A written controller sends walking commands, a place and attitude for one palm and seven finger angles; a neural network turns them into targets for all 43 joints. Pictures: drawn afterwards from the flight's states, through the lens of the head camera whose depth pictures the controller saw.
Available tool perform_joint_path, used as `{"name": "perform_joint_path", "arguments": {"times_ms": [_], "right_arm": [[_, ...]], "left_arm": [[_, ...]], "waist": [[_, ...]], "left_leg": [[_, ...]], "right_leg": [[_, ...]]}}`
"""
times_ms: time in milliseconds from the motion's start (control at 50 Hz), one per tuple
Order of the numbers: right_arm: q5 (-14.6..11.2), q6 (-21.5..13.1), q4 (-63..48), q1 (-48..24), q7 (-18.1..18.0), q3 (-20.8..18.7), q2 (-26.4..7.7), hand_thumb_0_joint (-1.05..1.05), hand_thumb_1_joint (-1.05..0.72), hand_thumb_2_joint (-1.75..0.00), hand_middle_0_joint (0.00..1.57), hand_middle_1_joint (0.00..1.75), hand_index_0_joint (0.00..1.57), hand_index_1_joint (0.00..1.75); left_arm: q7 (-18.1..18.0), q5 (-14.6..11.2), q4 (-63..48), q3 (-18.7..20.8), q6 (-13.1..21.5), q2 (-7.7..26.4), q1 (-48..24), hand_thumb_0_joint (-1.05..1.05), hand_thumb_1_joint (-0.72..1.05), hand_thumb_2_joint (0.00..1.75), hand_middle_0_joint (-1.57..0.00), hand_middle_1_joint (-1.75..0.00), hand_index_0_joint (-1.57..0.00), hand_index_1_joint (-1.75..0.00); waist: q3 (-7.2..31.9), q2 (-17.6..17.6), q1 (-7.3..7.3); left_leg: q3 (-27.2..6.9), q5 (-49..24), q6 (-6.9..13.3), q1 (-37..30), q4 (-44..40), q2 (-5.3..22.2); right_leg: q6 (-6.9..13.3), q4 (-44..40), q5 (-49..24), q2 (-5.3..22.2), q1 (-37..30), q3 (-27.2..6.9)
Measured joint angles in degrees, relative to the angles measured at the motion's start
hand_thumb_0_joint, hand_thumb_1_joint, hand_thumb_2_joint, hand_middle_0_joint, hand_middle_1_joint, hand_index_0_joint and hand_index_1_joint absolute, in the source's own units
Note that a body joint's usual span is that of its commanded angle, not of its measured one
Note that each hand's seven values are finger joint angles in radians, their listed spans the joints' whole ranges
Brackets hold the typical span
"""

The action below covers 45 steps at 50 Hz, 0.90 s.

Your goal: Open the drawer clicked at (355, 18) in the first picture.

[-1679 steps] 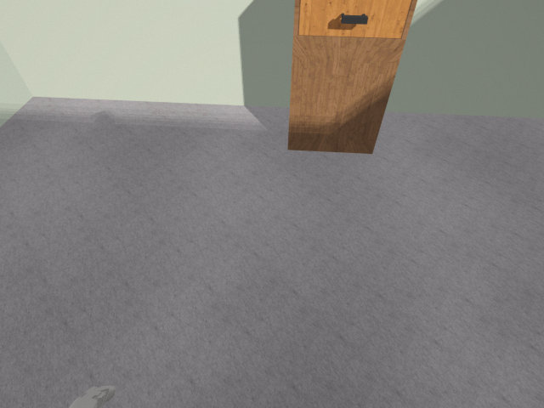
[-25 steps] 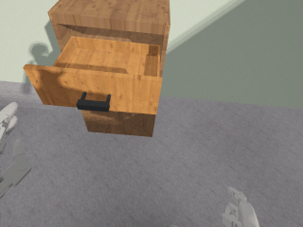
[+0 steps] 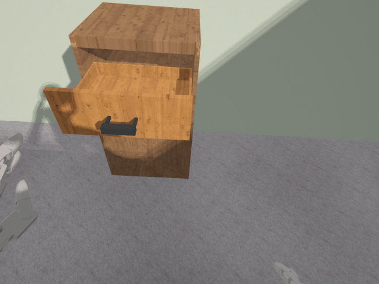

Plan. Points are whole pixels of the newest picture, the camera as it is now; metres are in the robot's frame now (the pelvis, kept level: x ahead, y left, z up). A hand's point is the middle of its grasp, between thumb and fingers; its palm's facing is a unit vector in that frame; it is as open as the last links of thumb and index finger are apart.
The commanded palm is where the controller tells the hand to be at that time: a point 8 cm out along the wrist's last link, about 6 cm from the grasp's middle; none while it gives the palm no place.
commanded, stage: stop stepping back and stand still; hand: left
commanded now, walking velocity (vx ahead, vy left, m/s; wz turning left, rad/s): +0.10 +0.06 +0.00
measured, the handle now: (120, 124) +0.58 +0.25 -0.02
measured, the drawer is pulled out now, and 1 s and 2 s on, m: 0.30 0.30 0.30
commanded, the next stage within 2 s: let the arm hang, fingers relaxed in 0.18 s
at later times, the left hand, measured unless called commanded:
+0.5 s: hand out of the picture +0.15 +0.19 -0.12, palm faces +0.04 -0.97 -0.26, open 7.4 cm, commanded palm none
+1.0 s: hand out of the picture -0.01 +0.17 -0.16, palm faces +0.07 -0.98 -0.21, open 7.3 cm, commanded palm none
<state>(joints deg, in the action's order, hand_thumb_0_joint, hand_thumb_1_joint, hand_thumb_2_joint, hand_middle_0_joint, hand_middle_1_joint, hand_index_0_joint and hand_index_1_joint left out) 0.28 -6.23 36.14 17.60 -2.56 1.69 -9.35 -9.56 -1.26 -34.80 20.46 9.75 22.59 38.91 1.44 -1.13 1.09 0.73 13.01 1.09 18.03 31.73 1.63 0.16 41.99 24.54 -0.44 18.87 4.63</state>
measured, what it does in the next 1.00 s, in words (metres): steps on the spot: right foot, then right foot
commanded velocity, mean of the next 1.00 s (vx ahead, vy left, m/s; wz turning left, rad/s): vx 0.02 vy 0.01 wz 0.00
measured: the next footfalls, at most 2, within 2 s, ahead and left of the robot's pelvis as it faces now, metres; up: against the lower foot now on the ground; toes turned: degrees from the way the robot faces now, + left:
right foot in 0.04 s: +0.04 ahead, -0.11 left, +0.00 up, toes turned -4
right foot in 0.52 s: +0.06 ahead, -0.11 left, +0.00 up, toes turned +3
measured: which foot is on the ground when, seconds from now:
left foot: down 0.00-1.00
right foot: up 0.00-0.02, down 0.04-0.28, up 0.30-0.50, down 0.52-1.00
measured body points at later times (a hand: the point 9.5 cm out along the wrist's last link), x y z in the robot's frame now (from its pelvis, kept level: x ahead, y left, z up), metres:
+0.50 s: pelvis -0.01 -0.01 -0.01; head +0.01 -0.01 +0.44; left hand +0.14 +0.24 -0.10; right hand +0.12 -0.24 -0.13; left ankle +0.04 +0.11 -0.73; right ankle +0.01 -0.12 -0.73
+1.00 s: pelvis +0.00 -0.01 +0.01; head +0.02 -0.01 +0.46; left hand -0.02 +0.22 -0.15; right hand +0.01 -0.23 -0.15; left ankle +0.02 +0.09 -0.73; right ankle +0.02 -0.11 -0.73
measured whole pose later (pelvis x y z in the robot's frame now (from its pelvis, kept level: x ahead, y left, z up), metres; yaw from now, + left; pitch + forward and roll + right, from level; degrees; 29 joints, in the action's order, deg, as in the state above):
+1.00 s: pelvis +0.00 -0.01 +0.01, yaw +2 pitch -1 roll +0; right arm 0.9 0.7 62.0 16.0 -2.2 0.0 -8.1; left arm -1.3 0.5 62.8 0.7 -1.2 9.7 16.1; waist -3.9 0.9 -0.3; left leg 0.6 11.2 1.5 11.4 23.9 -1.0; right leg 1.4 22.8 11.3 -1.7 10.1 0.3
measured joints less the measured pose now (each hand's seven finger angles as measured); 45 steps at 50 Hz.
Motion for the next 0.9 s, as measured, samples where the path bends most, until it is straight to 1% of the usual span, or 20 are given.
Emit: {"name": "perform_joint_path", "arguments": {"times_ms": [20,40,60,100,140,180,260,280,300,320,360,420,460,520,560,600,640,680,780,900], "right_arm": [[0.0,0.0,-0.2,0.1,0.0,0.1,-0.1,0.01,-0.90,-0.90,0.20,0.30,0.20,0.30],[0.0,0.2,-0.2,-0.4,0.0,-0.1,-0.3,0.01,-0.90,-0.90,0.20,0.30,0.20,0.30],[-0.1,0.7,0.4,-1.4,0.0,-0.4,-0.9,0.01,-0.90,-0.90,0.20,0.30,0.21,0.30],[-0.2,1.6,2.1,-3.1,0.0,-1.3,-1.9,0.01,-0.90,-0.90,0.20,0.30,0.21,0.30],[-0.4,2.5,2.7,-3.6,0.1,-1.9,-2.3,0.01,-0.90,-0.90,0.20,0.30,0.21,0.30],[-0.6,3.1,2.1,-3.7,-0.1,-2.2,-2.5,0.01,-0.90,-0.90,0.20,0.30,0.21,0.30],[-0.5,1.9,-0.6,-3.2,-1.3,-2.8,-3.6,0.01,-0.90,-0.90,0.20,0.30,0.20,0.30],[-0.3,1.5,-0.8,-3.5,-1.6,-3.0,-3.5,0.01,-0.90,-0.90,0.20,0.30,0.20,0.30],[0.2,0.2,0.1,-3.8,-0.6,-3.7,-3.9,0.01,-0.91,-0.90,0.20,0.30,0.20,0.30],[0.5,0.2,1.1,-4.2,0.5,-4.2,-4.6,0.01,-0.91,-0.90,0.20,0.30,0.20,0.30],[1.4,1.7,3.2,-5.0,1.7,-4.3,-5.7,0.01,-0.91,-0.90,0.20,0.30,0.20,0.30],[2.4,3.6,5.5,-6.2,2.4,-3.0,-4.8,0.01,-0.91,-0.90,0.20,0.30,0.20,0.30],[2.5,4.5,6.6,-6.5,2.7,-1.8,-3.1,0.01,-0.91,-0.90,0.20,0.30,0.20,0.30],[1.7,5.9,8.4,-6.2,2.8,-0.7,-0.8,0.01,-0.91,-0.90,0.20,0.30,0.20,0.30],[1.0,7.3,10.5,-5.7,2.8,-1.1,-0.3,0.01,-0.91,-0.90,0.20,0.30,0.20,0.30],[0.9,8.3,12.7,-4.1,2.7,-1.7,-0.1,0.01,-0.91,-0.90,0.20,0.30,0.20,0.30],[1.0,8.8,15.0,-3.0,2.2,-2.5,-0.6,0.00,-0.92,-0.90,0.20,0.30,0.20,0.30],[1.0,8.7,17.0,-2.1,1.9,-2.9,-1.1,0.00,-0.93,-0.90,0.20,0.30,0.20,0.30],[1.0,7.6,21.1,-0.8,0.8,-2.7,-0.7,0.00,-0.92,-0.90,0.20,0.30,0.20,0.30],[0.6,7.0,24.3,-0.8,0.4,-2.1,0.1,0.00,-0.91,-0.90,0.20,0.30,0.20,0.30]], "left_arm": [[0.0,0.1,-0.5,0.4,0.4,0.5,0.0,0.01,0.89,0.90,-0.22,-0.30,-0.21,-0.30],[0.1,0.3,-0.7,0.7,0.9,0.8,-0.6,0.01,0.89,0.90,-0.22,-0.30,-0.21,-0.30],[0.4,0.2,-0.3,0.4,1.2,0.3,-1.9,0.01,0.89,0.90,-0.21,-0.30,-0.21,-0.30],[1.1,0.0,1.3,-0.9,1.6,-0.9,-4.6,0.01,0.88,0.90,-0.22,-0.30,-0.22,-0.30],[1.5,-0.2,2.7,-1.3,1.8,-1.7,-5.1,0.01,0.88,0.90,-0.22,-0.30,-0.22,-0.30],[1.5,-0.4,2.9,-0.9,1.6,-2.2,-3.6,0.01,0.88,0.90,-0.22,-0.30,-0.22,-0.30],[0.8,-0.5,0.4,-1.0,1.6,-1.8,-0.5,0.01,0.88,0.90,-0.22,-0.30,-0.22,-0.30],[0.6,-0.4,-0.1,-1.0,1.6,-1.3,-0.7,0.01,0.88,0.90,-0.22,-0.30,-0.22,-0.30],[1.4,0.9,2.7,-2.0,2.4,-1.4,-2.9,0.01,0.88,0.90,-0.22,-0.30,-0.21,-0.30],[2.9,2.0,8.2,-3.9,1.5,-2.0,-6.5,0.01,0.89,0.90,-0.21,-0.30,-0.21,-0.30],[5.3,3.1,22.3,-8.0,-3.8,-4.3,-14.1,0.00,0.89,0.90,-0.21,-0.30,-0.21,-0.30],[7.2,3.5,43.5,-12.3,-10.8,-7.6,-21.8,0.00,0.90,0.90,-0.20,-0.30,-0.20,-0.30],[8.1,3.4,54.7,-14.8,-13.1,-9.0,-24.0,0.00,0.90,0.90,-0.20,-0.30,-0.20,-0.30],[9.3,3.0,66.9,-18.7,-13.7,-11.1,-23.6,0.01,0.91,0.90,-0.20,-0.30,-0.20,-0.30],[9.9,2.7,73.7,-20.9,-13.6,-13.5,-22.6,0.00,0.91,0.90,-0.20,-0.30,-0.20,-0.30],[9.0,1.9,76.8,-19.5,-12.7,-14.1,-22.3,-0.03,0.97,0.90,-0.21,-0.30,-0.21,-0.30],[8.9,2.2,79.6,-19.1,-12.1,-13.3,-22.0,-0.04,0.99,0.90,-0.21,-0.30,-0.21,-0.30],[8.8,2.3,82.5,-18.7,-11.8,-12.4,-21.5,-0.04,0.98,0.90,-0.21,-0.30,-0.21,-0.30],[8.4,2.0,89.8,-18.2,-11.9,-10.7,-21.6,-0.02,0.95,0.90,-0.21,-0.30,-0.21,-0.30],[8.4,1.8,95.4,-19.1,-11.5,-11.4,-22.0,-0.01,0.92,0.90,-0.20,-0.30,-0.20,-0.30]], "waist": [[0.0,-0.2,-0.29],[-0.4,-0.1,-0.76],[-1.4,1.0,-1.05],[-3.1,2.3,-0.71],[-2.8,1.8,-0.51],[-2.1,0.7,-0.23],[-1.7,0.1,0.66],[-2.3,-0.5,0.66],[-2.2,-0.2,0.53],[-1.7,0.8,0.43],[-0.8,2.7,0.85],[-1.1,2.5,1.08],[-2.2,0.6,0.97],[-3.8,-1.8,0.64],[-5.3,-0.5,0.86],[-5.6,0.9,0.28],[-6.0,1.7,-0.64],[-6.0,2.1,-0.86],[-6.5,0.6,-1.56],[-5.9,1.4,-1.57]], "left_leg": [[0.1,0.6,-0.2,1.1,1.3,-0.1],[0.1,2.4,-0.2,2.8,3.9,0.0],[-0.7,4.9,0.0,4.5,7.9,0.3],[-1.7,7.1,-0.1,7.6,16.6,-0.2],[-0.7,6.9,-0.4,8.8,20.2,-1.0],[0.7,6.5,-0.3,7.5,17.1,-0.9],[1.5,2.9,0.5,0.2,0.6,-0.1],[1.6,0.5,0.5,0.1,0.4,-0.6],[1.5,0.0,0.6,1.2,1.3,-0.9],[1.0,0.2,0.9,2.4,2.0,-1.3],[-0.2,0.2,1.3,3.9,2.3,-2.2],[-0.2,-0.3,1.4,4.1,1.9,-3.3],[0.9,-0.3,1.0,3.5,2.0,-3.6],[2.4,1.3,-0.2,3.5,4.6,-3.5],[0.5,5.3,-0.5,3.4,7.0,-2.7],[-1.7,7.8,-0.4,3.9,8.5,-2.0],[-2.2,6.2,-0.2,3.1,8.3,-1.4],[-2.5,3.2,-0.2,0.8,4.2,-1.1],[-1.3,0.7,-0.1,-2.2,-1.8,-1.8],[-0.6,-1.3,0.3,-5.3,-6.3,-2.4]], "right_leg": [[0.3,-5.8,0.0,0.4,-3.0,0.1],[1.0,-9.8,-3.6,0.4,-4.2,-0.2],[1.5,-9.9,-7.2,-0.3,-3.9,0.2],[2.0,-10.2,-8.8,-0.8,-4.6,1.4],[2.0,-11.4,-9.0,-0.3,-5.2,1.4],[1.8,-12.5,-9.3,0.2,-5.3,0.6],[1.1,-10.7,-8.0,0.4,-4.7,0.4],[0.8,-8.9,-6.4,0.8,-4.2,0.0],[0.4,-4.4,-3.4,1.0,-2.1,-0.2],[0.2,1.4,-0.5,0.8,0.6,-1.1],[-0.2,10.4,3.5,0.5,4.8,-3.4],[-0.7,14.2,7.0,0.8,7.2,-5.9],[-0.8,10.6,5.2,1.3,6.4,-6.3],[-0.3,-1.6,-4.7,1.4,1.8,-6.4],[1.0,-2.0,-6.2,0.0,0.6,-5.1],[2.0,-4.8,-6.6,-1.2,-1.1,-3.1],[2.4,-7.9,-7.8,-2.2,-2.4,-2.2],[2.3,-9.8,-8.8,-2.8,-3.0,-1.8],[1.7,-15.0,-11.4,-2.0,-5.4,-3.1],[1.4,-18.4,-13.0,-1.5,-7.8,-3.9]]}}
